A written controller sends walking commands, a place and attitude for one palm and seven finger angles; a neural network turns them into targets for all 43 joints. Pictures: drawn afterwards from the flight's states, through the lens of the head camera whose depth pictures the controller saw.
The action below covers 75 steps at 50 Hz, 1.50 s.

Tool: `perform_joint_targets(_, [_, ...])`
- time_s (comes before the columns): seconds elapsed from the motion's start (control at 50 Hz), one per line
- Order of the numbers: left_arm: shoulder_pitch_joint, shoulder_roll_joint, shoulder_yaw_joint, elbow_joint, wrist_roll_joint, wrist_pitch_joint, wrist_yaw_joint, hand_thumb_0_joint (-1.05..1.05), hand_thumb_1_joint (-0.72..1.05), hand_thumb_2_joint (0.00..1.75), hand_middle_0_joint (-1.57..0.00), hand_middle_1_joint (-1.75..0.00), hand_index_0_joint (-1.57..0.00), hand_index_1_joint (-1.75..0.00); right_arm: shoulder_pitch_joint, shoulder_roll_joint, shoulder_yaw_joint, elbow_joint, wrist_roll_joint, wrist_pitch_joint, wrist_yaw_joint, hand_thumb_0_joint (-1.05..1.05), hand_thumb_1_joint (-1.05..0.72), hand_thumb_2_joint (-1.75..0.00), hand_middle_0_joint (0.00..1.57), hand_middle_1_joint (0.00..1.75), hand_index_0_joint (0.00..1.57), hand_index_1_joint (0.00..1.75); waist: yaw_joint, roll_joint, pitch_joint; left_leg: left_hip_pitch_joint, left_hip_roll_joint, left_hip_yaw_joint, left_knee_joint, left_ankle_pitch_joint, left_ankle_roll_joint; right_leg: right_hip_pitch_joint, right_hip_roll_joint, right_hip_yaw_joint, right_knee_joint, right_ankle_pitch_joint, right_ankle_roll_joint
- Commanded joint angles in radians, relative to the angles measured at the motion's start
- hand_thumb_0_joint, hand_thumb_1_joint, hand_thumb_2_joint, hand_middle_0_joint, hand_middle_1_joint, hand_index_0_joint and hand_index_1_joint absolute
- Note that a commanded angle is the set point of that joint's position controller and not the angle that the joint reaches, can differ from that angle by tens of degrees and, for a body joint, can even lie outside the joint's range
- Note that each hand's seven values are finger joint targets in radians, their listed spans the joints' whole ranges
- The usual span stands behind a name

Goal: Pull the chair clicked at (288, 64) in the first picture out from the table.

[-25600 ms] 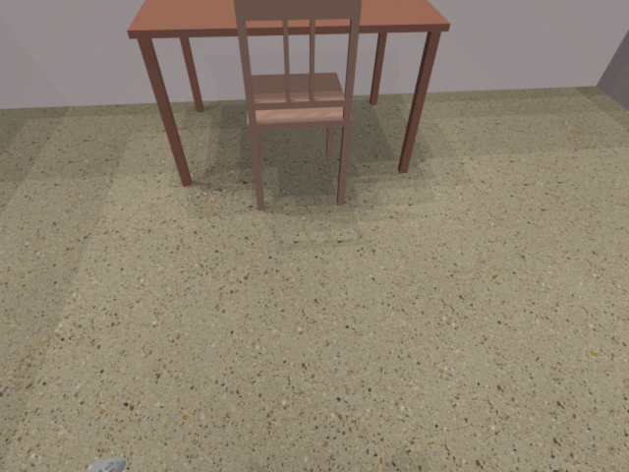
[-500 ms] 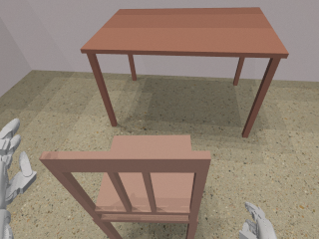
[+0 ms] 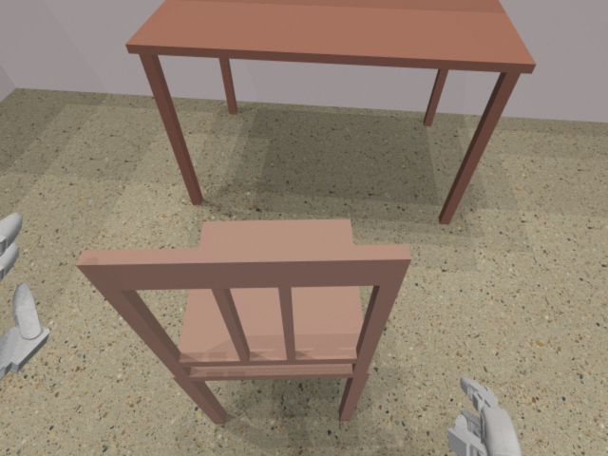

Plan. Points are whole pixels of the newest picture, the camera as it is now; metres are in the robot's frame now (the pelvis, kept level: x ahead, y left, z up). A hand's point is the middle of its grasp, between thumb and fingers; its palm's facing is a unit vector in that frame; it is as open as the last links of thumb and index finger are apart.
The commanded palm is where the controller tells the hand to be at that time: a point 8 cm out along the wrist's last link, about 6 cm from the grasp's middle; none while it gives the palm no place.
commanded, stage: step back with the hand held close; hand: left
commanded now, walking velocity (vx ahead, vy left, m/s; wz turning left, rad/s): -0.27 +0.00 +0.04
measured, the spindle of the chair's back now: (234, 325) +0.32 +0.14 -0.09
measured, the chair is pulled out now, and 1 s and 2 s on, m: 0.64 0.64 0.64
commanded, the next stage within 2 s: stop stepping back and stand still in 1.32 s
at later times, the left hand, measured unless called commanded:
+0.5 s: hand out of the picture +0.15 +0.27 +0.16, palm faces +0.45 -0.72 -0.53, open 7.4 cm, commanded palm +0.08 +0.30 +0.18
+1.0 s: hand out of the picture +0.12 +0.27 +0.17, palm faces +0.46 -0.72 -0.52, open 7.4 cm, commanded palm +0.06 +0.29 +0.18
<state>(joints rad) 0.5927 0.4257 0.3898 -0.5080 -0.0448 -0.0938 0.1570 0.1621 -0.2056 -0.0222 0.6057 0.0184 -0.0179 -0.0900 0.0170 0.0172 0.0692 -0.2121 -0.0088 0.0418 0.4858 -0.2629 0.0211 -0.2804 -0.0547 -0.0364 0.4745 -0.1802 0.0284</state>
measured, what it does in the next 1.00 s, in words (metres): lifts its right foot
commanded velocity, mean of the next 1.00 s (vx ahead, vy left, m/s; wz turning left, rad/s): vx -0.36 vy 0.00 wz -0.01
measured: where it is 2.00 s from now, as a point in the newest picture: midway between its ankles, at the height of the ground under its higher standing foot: outside the picture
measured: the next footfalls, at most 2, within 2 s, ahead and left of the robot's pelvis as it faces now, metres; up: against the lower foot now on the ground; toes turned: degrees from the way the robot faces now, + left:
right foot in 1.08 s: -0.13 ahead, -0.17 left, +0.00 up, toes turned -1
left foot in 1.38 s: -0.10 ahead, +0.05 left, +0.00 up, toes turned +3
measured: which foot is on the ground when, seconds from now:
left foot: down 0.00-1.00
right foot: down 0.00-0.82, up 0.84-1.00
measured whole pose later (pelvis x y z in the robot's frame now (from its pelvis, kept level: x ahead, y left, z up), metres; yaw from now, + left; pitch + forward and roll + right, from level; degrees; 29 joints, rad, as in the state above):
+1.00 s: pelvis -0.07 -0.01 +0.00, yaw +2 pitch +5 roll -2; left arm 0.58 0.46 0.49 -0.59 -0.04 -0.23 0.18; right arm 0.16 -0.15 -0.03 0.68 -0.02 -0.16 -0.07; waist 0.02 -0.02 0.02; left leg -0.41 0.05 -0.01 0.54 -0.21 0.00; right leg -0.35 0.00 -0.02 0.75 -0.38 -0.01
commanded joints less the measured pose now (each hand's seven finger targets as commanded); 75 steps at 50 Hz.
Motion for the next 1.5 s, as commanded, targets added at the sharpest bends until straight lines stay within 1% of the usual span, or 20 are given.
perform_joint_targets(0.0, [-0.031, 0.158, 0.154, -0.215, -0.003, -0.080, 0.043, 0.00, 0.90, 0.90, -0.20, -0.30, -0.20, -0.30, -0.096, -0.113, -0.035, -0.159, 0.001, -0.079, -0.013, 0.00, -0.90, -0.90, 0.20, 0.30, 0.20, 0.30, 0.009, 0.108, -0.182, -0.137, 0.161, -0.123, -0.120, 0.149, 0.017, 0.183, -0.043, 0.050, 0.038, 0.146, -0.026])
perform_joint_targets(0.26, [-0.139, 0.169, 0.133, -0.193, 0.024, -0.089, 0.060, 0.00, 0.90, 0.90, -0.20, -0.30, -0.20, -0.30, -0.058, -0.129, -0.028, -0.155, -0.012, -0.101, -0.012, 0.00, -0.90, -0.90, 0.20, 0.30, 0.20, 0.30, -0.007, -0.058, -0.069, -0.188, 0.080, -0.104, -0.009, -0.248, 0.009, -0.076, -0.094, 0.165, -0.194, -0.341, -0.058])
perform_joint_targets(0.38, [-0.061, 0.203, 0.197, -0.260, 0.028, -0.120, 0.071, 0.00, 0.90, 0.90, -0.20, -0.30, -0.20, -0.30, -0.075, -0.139, -0.032, -0.161, -0.005, -0.120, -0.016, 0.00, -0.90, -0.90, 0.20, 0.30, 0.20, 0.30, 0.000, 0.157, -0.163, -0.351, 0.178, -0.196, -0.172, -0.214, 0.046, 0.190, -0.009, 0.056, 0.054, -0.054, -0.021])
perform_joint_targets(0.52, [-0.047, 0.181, 0.224, -0.228, 0.038, -0.159, 0.057, 0.00, 0.90, 0.90, -0.20, -0.30, -0.20, -0.30, -0.068, -0.136, -0.052, -0.147, -0.007, -0.159, -0.015, 0.00, -0.90, -0.90, 0.20, 0.30, 0.20, 0.30, 0.002, 0.152, -0.134, -0.584, 0.214, -0.204, -0.158, -0.295, 0.071, 0.320, 0.009, 0.060, 0.219, 0.105, -0.019])
perform_joint_targets(0.66, [-0.123, 0.185, 0.160, -0.200, 0.024, -0.152, 0.066, 0.00, 0.90, 0.90, -0.20, -0.30, -0.20, -0.30, -0.040, -0.117, -0.060, -0.080, -0.025, -0.147, 0.007, 0.00, -0.90, -0.90, 0.20, 0.30, 0.20, 0.30, -0.017, -0.212, -0.157, -0.131, 0.003, -0.058, 0.350, -0.185, -0.025, -0.177, -0.268, 0.323, -0.268, -0.249, -0.168])
perform_joint_targets(0.74, [-0.079, 0.208, 0.195, -0.226, 0.030, -0.159, 0.072, 0.00, 0.90, 0.90, -0.20, -0.30, -0.20, -0.30, -0.077, -0.106, -0.040, -0.080, -0.026, -0.121, 0.002, 0.00, -0.90, -0.90, 0.20, 0.30, 0.20, 0.30, -0.020, -0.142, -0.179, -0.085, 0.044, -0.091, 0.046, -0.100, 0.000, -0.110, -0.172, 0.141, -0.141, -0.120, -0.102])
perform_joint_targets(0.8, [-0.036, 0.200, 0.220, -0.271, 0.042, -0.188, 0.067, 0.00, 0.90, 0.90, -0.20, -0.30, -0.20, -0.30, -0.089, -0.114, -0.045, -0.099, -0.028, -0.131, -0.007, 0.00, -0.90, -0.90, 0.20, 0.30, 0.20, 0.30, -0.013, 0.237, -0.182, -0.268, 0.312, -0.324, -0.191, 0.092, 0.102, 0.016, 0.031, 0.015, 0.303, -0.114, -0.018])
perform_joint_targets(0.84, [-0.051, 0.206, 0.238, -0.280, 0.029, -0.195, 0.058, 0.00, 0.90, 0.90, -0.20, -0.30, -0.20, -0.30, -0.076, -0.113, -0.061, -0.097, -0.038, -0.156, -0.006, 0.00, -0.90, -0.90, 0.20, 0.30, 0.20, 0.30, -0.028, 0.280, -0.186, -0.406, 0.366, -0.327, -0.248, 0.023, 0.144, 0.067, 0.049, 0.065, 0.539, -0.269, -0.022])
perform_joint_targets(0.88, [-0.063, 0.195, 0.210, -0.313, 0.011, -0.196, 0.053, 0.00, 0.90, 0.90, -0.20, -0.30, -0.20, -0.30, -0.066, -0.115, -0.065, -0.077, -0.035, -0.174, 0.001, 0.00, -0.90, -0.90, 0.20, 0.30, 0.20, 0.30, -0.021, 0.211, -0.181, -0.203, 0.332, -0.257, -0.119, 0.415, 0.130, -0.060, 0.032, 0.067, 0.456, -0.271, -0.030])
perform_joint_targets(0.92, [-0.030, 0.172, 0.189, -0.314, 0.007, -0.212, 0.040, 0.00, 0.90, 0.90, -0.20, -0.30, -0.20, -0.30, -0.037, -0.124, -0.075, -0.045, -0.036, -0.194, 0.013, 0.00, -0.90, -0.90, 0.20, 0.30, 0.20, 0.30, 0.000, 0.182, -0.239, 0.088, 0.299, -0.224, -0.038, 0.748, 0.108, -0.147, 0.026, 0.037, 0.288, -0.227, -0.037])
perform_joint_targets(0.98, [-0.016, 0.171, 0.178, -0.286, -0.002, -0.214, 0.027, 0.00, 0.90, 0.90, -0.20, -0.30, -0.20, -0.30, -0.045, -0.127, -0.063, -0.019, -0.048, -0.214, 0.021, 0.00, -0.90, -0.90, 0.20, 0.30, 0.20, 0.30, -0.004, 0.240, -0.261, 0.201, 0.290, -0.229, -0.015, 0.830, 0.088, -0.118, 0.026, 0.044, 0.089, -0.162, -0.045])
perform_joint_targets(1.12, [0.010, 0.236, 0.239, -0.317, -0.005, -0.243, -0.007, 0.00, 0.90, 0.90, -0.20, -0.30, -0.20, -0.30, -0.088, -0.130, -0.051, -0.065, -0.040, -0.170, 0.038, 0.00, -0.90, -0.90, 0.20, 0.30, 0.20, 0.30, 0.017, 0.112, -0.367, 0.142, 0.198, -0.122, 0.095, 0.606, 0.017, 0.109, 0.027, -0.004, -0.165, 0.262, -0.031])
perform_joint_targets(1.16, [0.051, 0.265, 0.268, -0.294, -0.017, -0.244, -0.020, 0.00, 0.90, 0.90, -0.20, -0.30, -0.20, -0.30, -0.083, -0.123, -0.074, -0.104, -0.015, -0.143, 0.033, 0.00, -0.90, -0.90, 0.20, 0.30, 0.20, 0.30, 0.005, -0.215, -0.389, -0.001, 0.049, 0.027, 0.272, 0.295, -0.042, 0.163, -0.120, 0.074, -0.122, 0.703, -0.092])
perform_joint_targets(1.2, [0.143, 0.262, 0.298, -0.197, -0.024, -0.219, -0.005, 0.00, 0.90, 0.90, -0.20, -0.30, -0.20, -0.30, -0.126, -0.099, -0.070, -0.147, 0.014, -0.118, 0.024, 0.00, -0.90, -0.90, 0.20, 0.30, 0.20, 0.30, 0.019, -0.268, -0.330, -0.300, -0.021, -0.040, 0.470, -0.275, -0.040, 0.257, -0.295, 0.188, -0.077, 0.979, -0.176])
perform_joint_targets(1.26, [0.158, 0.194, 0.261, -0.103, 0.005, -0.183, 0.011, 0.00, 0.90, 0.90, -0.20, -0.30, -0.20, -0.30, -0.174, -0.051, -0.022, -0.127, -0.005, -0.089, 0.000, 0.00, -0.90, -0.90, 0.20, 0.30, 0.20, 0.30, -0.012, -0.157, -0.235, -0.312, 0.022, -0.056, 0.269, -0.217, -0.043, 0.259, -0.222, 0.101, -0.017, 0.929, -0.139])
perform_joint_targets(1.3, [0.108, 0.174, 0.227, -0.118, -0.003, -0.190, 0.018, 0.00, 0.90, 0.90, -0.20, -0.30, -0.20, -0.30, -0.158, -0.055, -0.011, -0.119, -0.011, -0.081, -0.013, 0.00, -0.90, -0.90, 0.20, 0.30, 0.20, 0.30, -0.034, -0.114, -0.232, -0.169, 0.005, 0.007, -0.099, 0.102, -0.043, 0.257, -0.114, 0.009, 0.103, 0.865, -0.065])
perform_joint_targets(1.32, [0.094, 0.195, 0.225, -0.145, -0.010, -0.192, 0.025, 0.00, 0.90, 0.90, -0.20, -0.30, -0.20, -0.30, -0.138, -0.073, -0.026, -0.118, -0.010, -0.075, -0.022, 0.00, -0.90, -0.90, 0.20, 0.30, 0.20, 0.30, -0.035, -0.062, -0.233, -0.044, 0.050, -0.004, -0.186, 0.407, -0.033, 0.196, -0.054, -0.023, 0.160, 0.720, -0.027])
perform_joint_targets(1.36, [0.051, 0.186, 0.180, -0.199, -0.016, -0.195, 0.020, 0.00, 0.90, 0.90, -0.20, -0.30, -0.20, -0.30, -0.086, -0.111, -0.073, -0.099, -0.010, -0.094, -0.007, 0.00, -0.90, -0.90, 0.20, 0.30, 0.20, 0.30, -0.013, 0.074, -0.282, 0.227, 0.328, -0.243, -0.079, 1.024, 0.083, -0.130, 0.015, 0.033, 0.300, -0.181, -0.013])
perform_joint_targets(1.42, [0.054, 0.156, 0.139, -0.202, -0.013, -0.172, 0.021, 0.00, 0.90, 0.90, -0.20, -0.30, -0.20, -0.30, -0.071, -0.116, -0.070, -0.099, -0.025, -0.132, 0.009, 0.00, -0.90, -0.90, 0.20, 0.30, 0.20, 0.30, -0.009, 0.196, -0.225, 0.050, 0.359, -0.207, -0.110, 0.734, 0.147, -0.133, 0.019, 0.109, 0.482, -0.361, -0.007])
perform_joint_targets(1.48, [-0.065, 0.254, 0.185, -0.410, 0.004, -0.156, 0.041, 0.00, 0.90, 0.90, -0.20, -0.30, -0.20, -0.30, -0.060, -0.134, -0.055, -0.114, -0.011, -0.143, 0.019, 0.00, -0.90, -0.90, 0.20, 0.30, 0.20, 0.30, 0.003, 0.255, -0.234, -0.012, 0.275, -0.160, -0.071, 0.408, 0.099, 0.024, -0.029, 0.057, 0.179, -0.210, -0.009])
